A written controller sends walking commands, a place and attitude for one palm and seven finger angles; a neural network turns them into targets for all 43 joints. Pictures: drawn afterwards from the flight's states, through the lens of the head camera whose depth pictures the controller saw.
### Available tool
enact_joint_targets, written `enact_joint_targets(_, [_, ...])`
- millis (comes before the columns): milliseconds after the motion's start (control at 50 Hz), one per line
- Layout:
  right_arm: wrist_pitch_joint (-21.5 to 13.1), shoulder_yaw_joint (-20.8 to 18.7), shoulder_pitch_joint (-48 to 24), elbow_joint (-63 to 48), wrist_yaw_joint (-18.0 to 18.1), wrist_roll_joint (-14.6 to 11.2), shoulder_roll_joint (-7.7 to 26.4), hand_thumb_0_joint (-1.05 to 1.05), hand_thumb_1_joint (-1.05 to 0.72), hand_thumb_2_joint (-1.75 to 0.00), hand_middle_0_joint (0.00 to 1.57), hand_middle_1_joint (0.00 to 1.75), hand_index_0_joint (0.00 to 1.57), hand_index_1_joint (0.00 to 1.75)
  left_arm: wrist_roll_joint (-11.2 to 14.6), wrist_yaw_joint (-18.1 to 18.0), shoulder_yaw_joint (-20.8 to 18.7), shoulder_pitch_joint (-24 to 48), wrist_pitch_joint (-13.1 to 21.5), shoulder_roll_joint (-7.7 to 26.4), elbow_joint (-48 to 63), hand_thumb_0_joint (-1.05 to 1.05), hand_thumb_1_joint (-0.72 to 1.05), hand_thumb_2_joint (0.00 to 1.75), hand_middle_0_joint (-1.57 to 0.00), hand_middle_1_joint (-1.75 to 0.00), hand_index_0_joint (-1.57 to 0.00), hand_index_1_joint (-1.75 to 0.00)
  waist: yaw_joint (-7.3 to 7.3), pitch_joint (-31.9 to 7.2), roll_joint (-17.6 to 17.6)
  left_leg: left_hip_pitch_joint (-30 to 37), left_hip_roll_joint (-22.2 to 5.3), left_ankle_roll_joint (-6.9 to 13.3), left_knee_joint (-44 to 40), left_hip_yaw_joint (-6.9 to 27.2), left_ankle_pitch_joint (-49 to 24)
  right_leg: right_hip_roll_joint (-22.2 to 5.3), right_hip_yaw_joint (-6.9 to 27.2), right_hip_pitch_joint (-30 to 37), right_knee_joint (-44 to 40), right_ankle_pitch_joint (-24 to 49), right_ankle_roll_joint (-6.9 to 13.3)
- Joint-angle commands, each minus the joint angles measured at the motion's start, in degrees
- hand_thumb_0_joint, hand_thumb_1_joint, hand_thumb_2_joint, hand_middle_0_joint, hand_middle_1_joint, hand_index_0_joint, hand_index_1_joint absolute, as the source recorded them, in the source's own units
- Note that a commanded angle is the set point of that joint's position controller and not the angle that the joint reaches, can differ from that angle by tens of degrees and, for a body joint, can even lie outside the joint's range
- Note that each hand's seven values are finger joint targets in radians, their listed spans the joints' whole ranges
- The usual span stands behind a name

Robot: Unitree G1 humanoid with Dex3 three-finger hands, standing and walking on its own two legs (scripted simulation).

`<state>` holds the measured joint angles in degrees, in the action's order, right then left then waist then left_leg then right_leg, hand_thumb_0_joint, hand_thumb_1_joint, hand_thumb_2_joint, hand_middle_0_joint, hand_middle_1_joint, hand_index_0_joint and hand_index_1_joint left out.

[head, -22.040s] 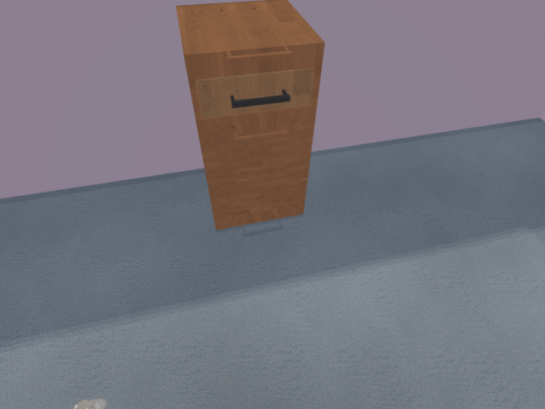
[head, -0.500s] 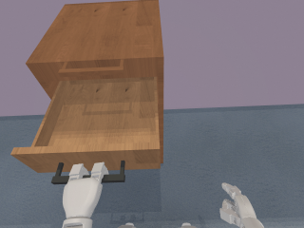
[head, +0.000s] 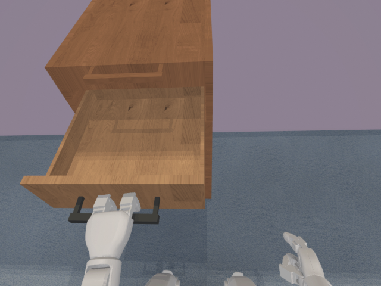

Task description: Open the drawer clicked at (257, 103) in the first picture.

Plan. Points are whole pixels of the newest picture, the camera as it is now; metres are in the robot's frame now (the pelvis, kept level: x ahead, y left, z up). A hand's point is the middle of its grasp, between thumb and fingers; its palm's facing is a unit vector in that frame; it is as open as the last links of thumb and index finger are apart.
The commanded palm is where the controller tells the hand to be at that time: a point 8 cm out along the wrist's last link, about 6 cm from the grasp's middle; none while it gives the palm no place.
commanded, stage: open the thumb to release the handle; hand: left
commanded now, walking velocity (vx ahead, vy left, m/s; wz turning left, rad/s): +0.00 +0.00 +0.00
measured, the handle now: (116, 209) +0.28 +0.19 -0.01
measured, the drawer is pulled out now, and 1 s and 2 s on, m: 0.29 0.29 0.29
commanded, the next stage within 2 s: lift the hand off the handle in 0.38 s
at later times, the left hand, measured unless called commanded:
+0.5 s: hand (122, 235) +0.23 +0.18 -0.04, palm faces +0.01 -0.10 -1.00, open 13.3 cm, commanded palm +0.20 +0.18 +0.01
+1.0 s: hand (116, 233) +0.23 +0.19 -0.03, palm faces -0.02 -0.10 -0.99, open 13.5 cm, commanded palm +0.21 +0.18 +0.03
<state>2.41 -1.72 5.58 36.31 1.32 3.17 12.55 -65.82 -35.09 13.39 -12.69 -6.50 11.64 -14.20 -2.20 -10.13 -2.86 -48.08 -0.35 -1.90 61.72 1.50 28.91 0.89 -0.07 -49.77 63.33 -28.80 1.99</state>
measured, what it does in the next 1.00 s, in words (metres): stands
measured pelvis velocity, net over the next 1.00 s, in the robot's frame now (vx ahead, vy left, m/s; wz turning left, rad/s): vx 0.00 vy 0.01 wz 0.00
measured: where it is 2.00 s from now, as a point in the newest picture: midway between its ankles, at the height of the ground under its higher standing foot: outside the picture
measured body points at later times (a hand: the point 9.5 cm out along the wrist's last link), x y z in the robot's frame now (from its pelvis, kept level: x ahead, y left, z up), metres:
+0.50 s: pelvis +0.00 +0.01 +0.00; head +0.04 -0.02 +0.45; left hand +0.22 +0.18 +0.02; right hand +0.19 -0.22 -0.11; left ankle +0.01 +0.15 -0.66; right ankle +0.02 -0.10 -0.66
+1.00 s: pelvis +0.00 +0.01 +0.01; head +0.05 -0.02 +0.45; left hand +0.23 +0.19 +0.02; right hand +0.20 -0.21 -0.10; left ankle +0.01 +0.15 -0.66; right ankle +0.02 -0.10 -0.66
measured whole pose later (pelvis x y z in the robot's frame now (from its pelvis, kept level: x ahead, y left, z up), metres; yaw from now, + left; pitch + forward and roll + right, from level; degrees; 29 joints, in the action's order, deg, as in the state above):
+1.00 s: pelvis +0.00 +0.01 +0.01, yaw +0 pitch +14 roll +0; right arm 4.4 -1.3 6.2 34.8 1.2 2.8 11.9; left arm -64.2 -32.4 15.4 -13.2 -8.1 12.4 -12.1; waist -2.3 -9.2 -3.1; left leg -45.3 -0.1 -1.1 60.0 1.5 28.5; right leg 0.7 0.1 -46.4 60.4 -27.8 1.1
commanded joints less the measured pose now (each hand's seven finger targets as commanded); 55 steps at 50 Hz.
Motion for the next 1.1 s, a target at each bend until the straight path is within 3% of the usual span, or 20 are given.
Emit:
enact_joint_targets(0, [-2.5, -1.6, -4.8, -9.3, 0.5, -0.3, 4.7, 0.00, -0.90, -0.90, 0.20, 0.30, 0.20, 0.30, 0.3, -0.9, -2.1, 4.1, -0.6, 4.5, 10.5, 0.00, 0.41, 0.69, -0.36, -1.30, -0.36, -1.30, 0.26, -14.8, 5.3, 9.0, 3.2, 3.4, -6.7, -2.8, -10.7, 0.3, 1.4, 10.5, -13.0, 15.3, 0.4])
enact_joint_targets(80, [-2.1, -1.4, -4.9, -9.3, 0.5, -0.5, 4.8, 0.00, -0.90, -0.90, 0.20, 0.30, 0.20, 0.30, 0.4, -0.5, -1.4, 4.2, -0.5, 4.1, 10.0, 0.00, 0.13, 0.57, -0.35, -1.27, -0.35, -1.27, 0.89, -11.3, 6.2, 7.7, 3.1, 3.4, -7.1, -2.6, -8.7, 0.3, 1.2, 9.0, -13.8, 12.3, 0.4])
enact_joint_targets(140, [-2.1, -1.5, -4.7, -9.4, 0.4, -0.3, 5.0, 0.00, -0.90, -0.90, 0.20, 0.30, 0.20, 0.30, 0.2, -0.8, -2.6, 4.2, 0.0, 5.1, 10.1, 0.00, -0.08, 0.48, -0.33, -1.24, -0.33, -1.24, 0.62, -11.6, 6.0, 7.9, 2.9, 3.4, -7.2, -2.3, -8.8, 0.5, 0.8, 8.7, -13.5, 11.9, 0.8])
enact_joint_targets(180, [-2.0, -1.5, -4.5, -9.8, 0.0, -0.3, 4.8, 0.00, -0.90, -0.90, 0.20, 0.30, 0.20, 0.30, 0.1, -1.1, -0.9, 3.3, 0.2, 3.4, 10.4, 0.00, -0.22, 0.42, -0.32, -1.23, -0.32, -1.23, 0.62, -11.3, 5.6, 8.1, 2.9, 3.4, -7.2, -2.5, -8.9, 0.4, 0.4, 8.3, -13.3, 11.8, 0.7])
enact_joint_targets(260, [-1.8, -1.5, -4.8, -9.5, 0.0, -0.3, 4.8, 0.00, -0.90, -0.90, 0.20, 0.30, 0.20, 0.30, -0.3, -1.8, -2.8, 4.0, 0.1, 5.0, 10.0, 0.00, -0.50, 0.30, -0.30, -1.20, -0.30, -1.20, 0.40, -11.3, 5.6, 7.5, 2.8, 3.2, -7.2, -2.5, -8.2, 0.5, 0.8, 7.9, -13.1, 11.0, 0.8])
enact_joint_targets(360, [-1.5, -1.5, -5.1, -9.6, -0.2, -0.3, 4.8, 0.00, -0.90, -0.90, 0.20, 0.30, 0.20, 0.30, -0.2, -2.1, -1.3, 5.0, -0.8, 3.7, 10.0, 0.00, -0.50, 0.30, -0.30, -1.20, -0.30, -1.20, 0.85, -11.0, 5.2, 8.1, 2.7, 3.3, -7.4, -2.2, -8.2, 0.6, 0.2, 7.3, -13.1, 10.5, 0.8])
enact_joint_targets(440, [-1.2, -1.3, -5.1, -9.3, 0.2, -0.5, 5.0, 0.00, -0.90, -0.90, 0.20, 0.30, 0.20, 0.30, 0.0, -2.1, -2.9, 5.4, -1.5, 5.1, 8.8, 0.00, -0.50, 0.30, -0.30, -1.20, -0.30, -1.20, 0.80, -11.2, 6.4, 7.9, 2.8, 3.3, -7.5, -2.2, -8.5, 0.8, 0.3, 8.1, -13.3, 11.4, 0.8])
enact_joint_targets(460, [-1.2, -1.5, -5.2, -10.4, 0.2, -0.7, 4.6, 0.00, -0.90, -0.90, 0.20, 0.30, 0.20, 0.30, 0.4, -2.1, -6.3, -1.3, -1.1, 7.5, 11.2, 0.00, -0.50, 0.30, -0.30, -1.20, -0.30, -1.20, -1.90, -13.1, 5.1, 9.0, 2.8, 3.1, -8.5, -2.8, -9.6, 0.9, 0.6, 10.7, -13.2, 12.3, 1.0])
enact_joint_targets(500, [-0.8, -1.0, -5.7, -10.5, 0.1, -0.7, 4.7, 0.00, -0.90, -0.90, 0.20, 0.30, 0.20, 0.30, 0.7, -1.8, -3.3, 0.0, -1.5, 5.6, 12.1, 0.00, -0.50, 0.30, -0.30, -1.20, -0.30, -1.20, -0.17, -11.2, 4.8, 9.1, 2.9, 3.2, -8.3, -2.7, -9.6, 0.8, 0.4, 9.8, -13.6, 13.1, 0.8])
enact_joint_targets(540, [-0.7, -1.0, -5.8, -10.0, 0.5, -0.5, 4.8, 0.00, -0.90, -0.90, 0.20, 0.30, 0.20, 0.30, 0.2, -1.6, -3.2, 3.4, -1.5, 5.4, 11.2, 0.00, -0.50, 0.30, -0.30, -1.20, -0.30, -1.20, 0.97, -10.2, 6.1, 8.7, 2.7, 3.3, -7.9, -2.3, -8.9, 0.9, 0.5, 8.4, -13.8, 11.9, 0.7])
enact_joint_targets(600, [-1.2, -1.2, -5.3, -9.7, 0.5, -0.3, 4.8, 0.00, -0.90, -0.90, 0.20, 0.30, 0.20, 0.30, 0.0, -1.2, -0.9, 5.5, -0.6, 3.8, 11.0, 0.00, -0.50, 0.30, -0.30, -1.20, -0.30, -1.20, 1.42, -9.9, 5.2, 9.8, 2.6, 3.5, -7.8, -2.1, -8.7, 0.8, -0.1, 6.8, -13.7, 11.0, 0.7])
enact_joint_targets(660, [-1.5, -1.2, -5.0, -9.5, 0.7, -0.3, 4.9, 0.00, -0.90, -0.90, 0.20, 0.30, 0.20, 0.30, 0.3, -0.9, -2.2, 6.6, -0.1, 5.1, 10.9, 0.00, -0.50, 0.30, -0.30, -1.20, -0.30, -1.20, 1.01, -11.4, 5.1, 10.0, 2.6, 3.5, -7.6, -2.1, -9.1, 0.7, -0.1, 7.3, -13.4, 11.5, 0.7])
enact_joint_targets(720, [-1.4, -1.4, -4.6, -9.6, 0.4, -0.2, 4.8, 0.00, -0.90, -0.90, 0.20, 0.30, 0.20, 0.30, -0.2, -0.9, -0.9, 6.6, 0.1, 3.8, 10.9, 0.00, -0.50, 0.30, -0.30, -1.20, -0.30, -1.20, 1.05, -12.5, 4.3, 10.9, 2.5, 3.3, -7.6, -1.9, -10.6, 0.8, -0.7, 7.3, -12.7, 12.8, 0.8])
enact_joint_targets(860, [-0.8, -1.4, -4.9, -10.2, 0.5, -0.3, 4.8, 0.00, -0.90, -0.90, 0.20, 0.30, 0.20, 0.30, 0.4, -0.9, -0.7, 9.2, -1.0, 4.5, 14.6, 0.00, -0.50, 0.30, -0.30, -1.20, -0.30, -1.20, 1.15, -14.0, 3.5, 13.1, 2.5, 3.4, -8.5, -1.9, -12.0, 0.7, -0.8, 9.2, -13.4, 14.2, 0.8])
enact_joint_targets(900, [-0.7, -1.3, -4.9, -10.5, 0.4, -0.5, 4.8, 0.00, -0.90, -0.90, 0.20, 0.30, 0.20, 0.30, 0.9, -0.4, -0.7, 7.4, -1.2, 4.5, 14.6, 0.00, -0.50, 0.30, -0.30, -1.20, -0.30, -1.20, 1.01, -12.6, 4.9, 13.3, 2.5, 3.4, -9.2, -1.8, -12.0, 0.9, -1.1, 9.8, -14.1, 14.0, 0.7])
enact_joint_targets(940, [-0.6, -1.2, -4.9, -10.6, 0.6, -0.4, 5.0, 0.00, -0.90, -0.90, 0.20, 0.30, 0.20, 0.30, 1.1, -0.2, -1.0, 9.3, -0.9, 5.3, 16.6, 0.00, -0.50, 0.30, -0.30, -1.20, -0.30, -1.20, 1.48, -12.9, 4.3, 13.9, 2.4, 3.5, -9.4, -1.8, -12.2, 0.7, -0.9, 10.2, -14.5, 14.4, 0.8])
enact_joint_targets(1080, [-0.5, -1.2, -4.8, -11.5, -0.4, -0.3, 4.6, 0.00, -0.90, -0.90, 0.20, 0.30, 0.20, 0.30, 1.1, -0.1, -0.1, 4.6, -0.1, 4.5, 19.3, 0.00, -0.50, 0.30, -0.30, -1.20, -0.30, -1.20, 0.60, -12.5, 2.5, 16.2, 2.2, 3.3, -10.8, -1.9, -14.1, 1.0, -1.4, 11.5, -14.9, 15.6, 1.1])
